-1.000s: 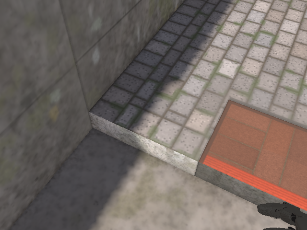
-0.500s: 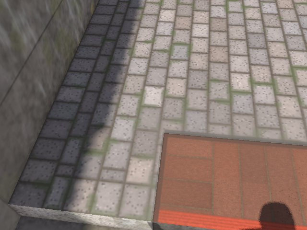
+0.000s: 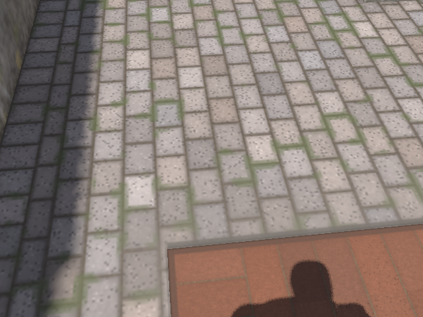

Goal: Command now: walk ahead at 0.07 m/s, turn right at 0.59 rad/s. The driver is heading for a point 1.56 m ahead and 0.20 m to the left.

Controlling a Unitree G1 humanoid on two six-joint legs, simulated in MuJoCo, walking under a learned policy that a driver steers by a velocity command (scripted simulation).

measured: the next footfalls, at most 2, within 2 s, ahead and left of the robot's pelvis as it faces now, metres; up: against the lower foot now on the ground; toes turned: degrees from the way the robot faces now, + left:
right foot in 0.44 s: +0.02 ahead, -0.14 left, +0.00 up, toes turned -4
left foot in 0.82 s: -0.04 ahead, +0.13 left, +0.00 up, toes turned +12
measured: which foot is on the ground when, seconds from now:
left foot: down 0.00-0.48, up 0.50-0.80, down 0.82-1.00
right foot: up 0.00-0.42, down 0.44-0.82, up 0.84-1.00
